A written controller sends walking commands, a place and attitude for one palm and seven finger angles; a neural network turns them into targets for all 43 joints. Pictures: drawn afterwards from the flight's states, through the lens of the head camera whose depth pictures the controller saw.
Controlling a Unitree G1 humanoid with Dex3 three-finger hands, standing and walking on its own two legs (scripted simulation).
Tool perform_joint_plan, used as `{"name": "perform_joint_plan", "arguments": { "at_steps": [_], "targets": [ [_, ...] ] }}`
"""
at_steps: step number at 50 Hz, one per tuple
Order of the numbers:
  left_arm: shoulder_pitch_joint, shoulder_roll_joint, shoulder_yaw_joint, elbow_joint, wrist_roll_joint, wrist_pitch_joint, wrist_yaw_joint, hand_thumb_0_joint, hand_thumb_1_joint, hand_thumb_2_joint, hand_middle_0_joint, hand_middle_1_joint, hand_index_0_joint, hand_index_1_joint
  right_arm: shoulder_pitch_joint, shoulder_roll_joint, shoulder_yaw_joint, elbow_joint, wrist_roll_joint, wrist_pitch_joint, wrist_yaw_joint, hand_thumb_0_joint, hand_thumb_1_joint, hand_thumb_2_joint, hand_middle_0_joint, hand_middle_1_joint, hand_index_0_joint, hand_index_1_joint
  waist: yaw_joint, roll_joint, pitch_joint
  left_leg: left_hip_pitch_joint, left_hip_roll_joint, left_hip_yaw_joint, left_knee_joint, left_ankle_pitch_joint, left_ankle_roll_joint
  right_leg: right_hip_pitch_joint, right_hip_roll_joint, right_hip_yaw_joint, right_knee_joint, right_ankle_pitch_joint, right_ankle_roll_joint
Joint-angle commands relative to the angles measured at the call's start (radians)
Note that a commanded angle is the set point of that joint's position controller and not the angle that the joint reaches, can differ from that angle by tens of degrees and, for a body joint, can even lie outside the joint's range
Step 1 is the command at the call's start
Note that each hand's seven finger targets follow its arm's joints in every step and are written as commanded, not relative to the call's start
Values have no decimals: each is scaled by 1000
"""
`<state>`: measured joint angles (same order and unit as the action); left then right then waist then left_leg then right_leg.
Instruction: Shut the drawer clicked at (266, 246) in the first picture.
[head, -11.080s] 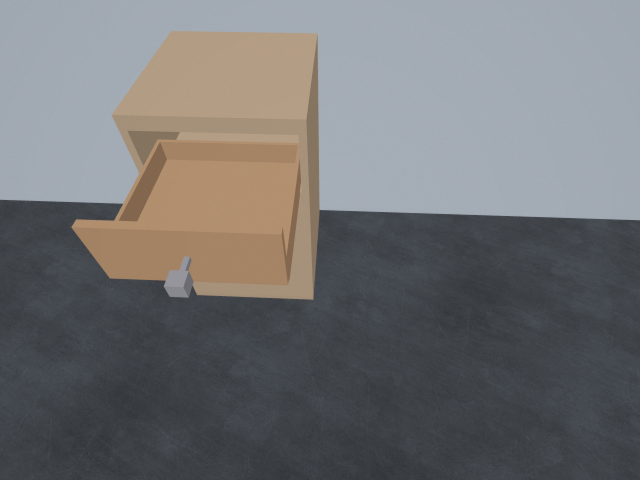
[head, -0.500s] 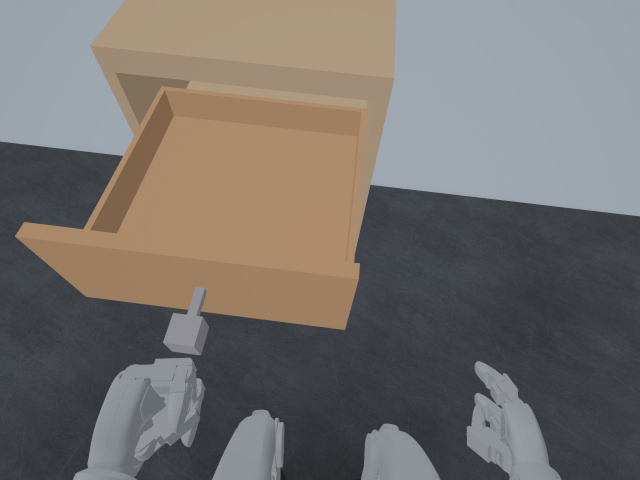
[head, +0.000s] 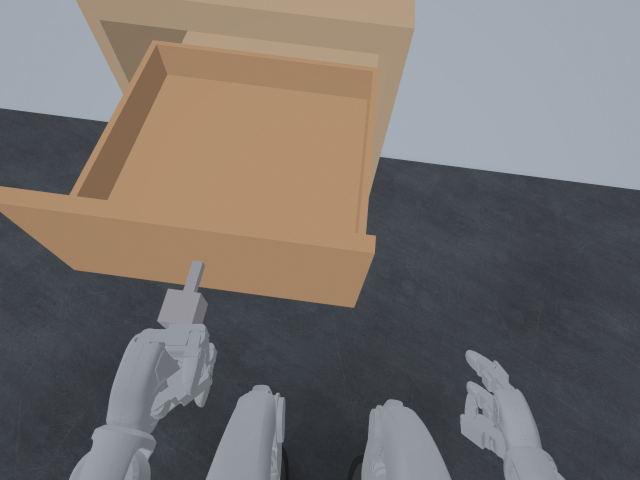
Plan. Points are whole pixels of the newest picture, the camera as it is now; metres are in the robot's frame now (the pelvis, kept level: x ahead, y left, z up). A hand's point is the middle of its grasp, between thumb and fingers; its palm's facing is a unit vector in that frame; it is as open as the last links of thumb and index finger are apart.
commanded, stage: bring the fist close to the handle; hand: left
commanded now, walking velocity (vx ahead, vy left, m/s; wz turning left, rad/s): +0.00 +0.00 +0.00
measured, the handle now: (189, 295) +0.31 +0.18 +0.03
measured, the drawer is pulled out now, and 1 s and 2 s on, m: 0.30 0.25 0.13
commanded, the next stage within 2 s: push the drawer shut in 0.26 s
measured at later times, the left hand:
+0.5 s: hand (203, 376) +0.23 +0.14 +0.03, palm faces -0.09 -1.00 -0.02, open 3.3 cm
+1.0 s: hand (221, 323) +0.29 +0.14 +0.02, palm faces -0.10 -0.99 -0.04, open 3.4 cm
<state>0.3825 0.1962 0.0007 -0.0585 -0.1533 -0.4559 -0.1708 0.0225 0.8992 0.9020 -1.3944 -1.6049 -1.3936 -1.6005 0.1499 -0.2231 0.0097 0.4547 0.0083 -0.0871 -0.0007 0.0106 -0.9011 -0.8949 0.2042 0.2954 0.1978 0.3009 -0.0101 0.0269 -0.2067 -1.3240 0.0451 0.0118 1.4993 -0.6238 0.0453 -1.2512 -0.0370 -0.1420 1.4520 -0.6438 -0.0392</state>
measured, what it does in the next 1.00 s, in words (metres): stands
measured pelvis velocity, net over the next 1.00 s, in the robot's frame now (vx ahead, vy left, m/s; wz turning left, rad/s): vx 0.00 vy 0.00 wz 0.00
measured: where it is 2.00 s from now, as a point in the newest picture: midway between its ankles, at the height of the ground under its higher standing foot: outside the picture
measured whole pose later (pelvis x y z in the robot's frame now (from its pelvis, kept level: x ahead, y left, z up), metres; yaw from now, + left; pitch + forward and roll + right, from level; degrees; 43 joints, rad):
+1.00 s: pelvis +0.00 +0.00 +0.01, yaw +0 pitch +25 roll -4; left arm 0.10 0.21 -0.01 0.16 -0.13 -0.43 -0.10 0.02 0.89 0.90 -1.40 -1.60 -1.45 -1.60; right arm 0.17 -0.25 0.03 0.50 0.01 -0.05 0.00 0.01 -0.90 -0.89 0.20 0.30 0.20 0.30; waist -0.03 0.03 -0.20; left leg -1.30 0.04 0.01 1.44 -0.59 0.05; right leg -1.22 -0.04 -0.14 1.39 -0.61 -0.03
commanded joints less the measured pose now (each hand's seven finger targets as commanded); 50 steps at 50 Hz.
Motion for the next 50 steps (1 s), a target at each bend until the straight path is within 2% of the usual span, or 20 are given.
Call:
{"name": "perform_joint_plan", "arguments": {
  "at_steps": [1,5,7,12,13,18,22,24,26,27,29,31,37,39,40,41,43,45,46,50],
  "targets": [
    [43,53,28,-239,-21,-49,10,0,900,900,-1400,-1600,-1400,-1600,-13,-135,-66,-155,3,-45,-13,0,-900,-900,200,300,200,300,-9,24,-344,330,-33,-92,-235,322,-18,199,44,83,-213,254,-1],
    [36,41,4,-225,-6,-52,22,0,900,900,-1400,-1600,-1400,-1600,-14,-135,-62,-157,2,-38,-12,0,-900,-900,200,300,200,300,-25,6,-300,302,-34,-96,-237,258,-18,172,44,79,-220,197,1],
    [18,52,21,-191,-3,-56,29,0,900,900,-1400,-1600,-1400,-1600,-15,-137,-61,-150,0,-37,-15,0,-900,-900,200,300,200,300,-32,-22,-273,267,-36,-92,-229,220,-16,166,46,87,-229,167,1],
    [29,73,43,-222,-10,-82,26,0,900,900,-1400,-1600,-1400,-1600,-12,-135,-60,-156,-1,-41,-17,0,-900,-900,200,300,200,300,-8,31,-316,292,-37,-85,-233,251,-20,184,45,91,-220,187,-5],
    [38,64,31,-232,-9,-85,24,0,900,900,-1400,-1600,-1400,-1600,-10,-135,-61,-156,-1,-42,-14,0,-900,-900,200,300,200,300,-8,47,-327,319,-34,-88,-238,275,-22,179,44,85,-215,205,-5],
    [55,49,16,-226,-13,-74,17,0,900,900,-1400,-1600,-1400,-1600,-9,-134,-64,-157,1,-35,-12,0,-900,-900,200,300,200,300,-19,26,-315,320,-34,-87,-235,306,-20,193,45,83,-220,242,-1],
    [-14,65,27,-206,-3,-80,29,0,900,900,-1400,-1600,-1400,-1600,-2,-140,-61,-145,-2,-35,-17,0,-900,-900,200,300,200,300,-36,14,-284,302,-31,-94,-227,281,-19,159,47,79,-216,218,0],
    [-51,43,-6,-206,3,-83,34,0,900,900,-1400,-1600,-1400,-1600,0,-143,-57,-146,-4,-38,-16,0,-900,-900,200,300,200,300,-43,36,-291,319,-30,-102,-229,272,-20,132,44,74,-211,204,0],
    [-102,57,-4,-203,11,-80,44,0,900,900,-1400,-1600,-1400,-1600,4,-149,-55,-141,-7,-39,-18,0,-900,-900,200,300,200,300,-49,38,-291,322,-29,-109,-229,268,-20,118,44,73,-205,198,-1],
    [-138,48,-16,-223,12,-83,47,0,900,900,-1400,-1600,-1400,-1600,9,-151,-53,-140,-8,-40,-17,0,-900,-900,200,300,200,300,-51,60,-319,343,-29,-111,-228,275,-22,113,42,71,-201,203,0],
    [-145,52,-10,-196,13,-73,53,0,900,900,-1400,-1600,-1400,-1600,15,-154,-53,-136,-8,-38,-19,0,-900,-900,200,300,200,300,-54,34,-322,338,-29,-111,-228,266,-21,122,42,72,-210,202,2],
    [-194,70,0,-173,20,-60,60,0,900,900,-1400,-1600,-1400,-1600,16,-158,-49,-130,-9,-33,-21,0,-900,-900,200,300,200,300,-54,34,-322,331,-29,-114,-231,261,-19,125,43,72,-211,196,0],
    [-290,64,-3,-123,21,-32,64,0,900,900,-1400,-1600,-1400,-1600,16,-162,-45,-114,-7,-19,-18,0,-900,-900,200,300,200,300,-55,35,-349,349,-33,-108,-243,254,-18,150,39,78,-234,200,1],
    [-297,75,13,-106,18,-26,62,0,900,900,-1400,-1600,-1400,-1600,13,-163,-45,-112,-5,-14,-17,0,-900,-900,200,300,200,300,-44,35,-351,346,-34,-103,-250,246,-18,168,39,81,-243,194,0],
    [-327,61,-3,-91,15,-22,60,0,900,900,-1400,-1600,-1400,-1600,12,-161,-43,-109,-3,-12,-16,0,-900,-900,200,300,200,300,-56,28,-335,340,-34,-101,-249,238,-16,166,39,84,-252,193,2],
    [-349,86,23,-81,17,-23,62,0,900,900,-1400,-1600,-1400,-1600,12,-166,-43,-101,-4,-12,-19,0,-900,-900,200,300,200,300,-50,31,-344,344,-32,-103,-250,246,-17,164,41,82,-246,196,0],
    [-391,66,2,-75,17,-26,63,0,900,900,-1400,-1600,-1400,-1600,11,-165,-42,-99,-4,-11,-16,0,-900,-900,200,300,200,300,-52,50,-341,365,-32,-106,-263,241,-20,157,37,78,-247,191,-1],
    [-414,56,0,-35,12,-26,69,0,900,900,-1400,-1600,-1400,-1600,13,-164,-41,-94,-4,-8,-15,0,-900,-900,200,300,200,300,-56,28,-333,353,-34,-102,-266,221,-18,166,37,82,-263,179,2],
    [-439,77,19,-13,12,-28,73,0,900,900,-1400,-1600,-1400,-1600,14,-167,-41,-84,-4,-9,-17,0,-900,-900,200,300,200,300,-59,22,-325,340,-33,-100,-261,218,-16,162,39,85,-264,176,1],
    [-502,70,25,31,9,-47,71,0,900,900,-1400,-1600,-1400,-1600,22,-168,-42,-71,-4,-6,-13,0,-900,-900,200,300,200,300,-58,22,-335,353,-34,-96,-269,228,-17,177,38,87,-269,187,1]
  ]
}}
